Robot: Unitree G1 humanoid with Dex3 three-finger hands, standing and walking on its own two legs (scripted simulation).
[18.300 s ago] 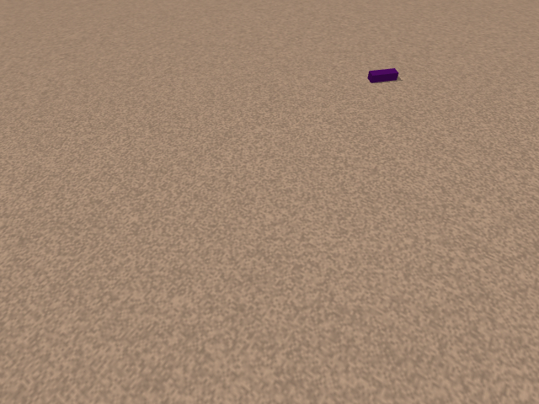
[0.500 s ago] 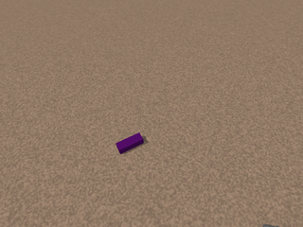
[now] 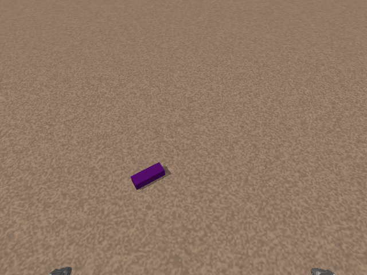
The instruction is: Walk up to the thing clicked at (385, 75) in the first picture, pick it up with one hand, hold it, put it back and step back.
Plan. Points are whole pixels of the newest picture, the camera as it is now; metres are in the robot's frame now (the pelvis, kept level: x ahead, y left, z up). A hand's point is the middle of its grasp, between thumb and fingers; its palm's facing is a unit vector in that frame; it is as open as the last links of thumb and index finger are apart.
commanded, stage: walk up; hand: left
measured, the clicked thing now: (148, 175) +0.78 +0.23 -0.74
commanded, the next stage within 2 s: stand in 0.14 s
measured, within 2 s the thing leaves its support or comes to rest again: neither
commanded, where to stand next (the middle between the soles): +0.38 +0.01 m, yaw -3 degrees
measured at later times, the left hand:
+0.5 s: hand out of the picture +0.06 +0.24 -0.14, palm faces -0.02 -0.94 -0.34, open 7.4 cm
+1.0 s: hand out of the picture +0.03 +0.24 -0.14, palm faces -0.03 -0.94 -0.34, open 7.4 cm
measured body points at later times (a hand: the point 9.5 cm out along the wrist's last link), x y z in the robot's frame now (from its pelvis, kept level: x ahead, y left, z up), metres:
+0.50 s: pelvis -0.03 -0.01 +0.02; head -0.02 -0.01 +0.47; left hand +0.06 +0.28 -0.11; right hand +0.07 -0.31 -0.11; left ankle -0.02 +0.12 -0.73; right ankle -0.02 -0.15 -0.73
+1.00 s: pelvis -0.03 -0.02 +0.02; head -0.02 -0.02 +0.47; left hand +0.03 +0.28 -0.11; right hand +0.03 -0.32 -0.12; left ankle -0.02 +0.12 -0.73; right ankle -0.02 -0.15 -0.73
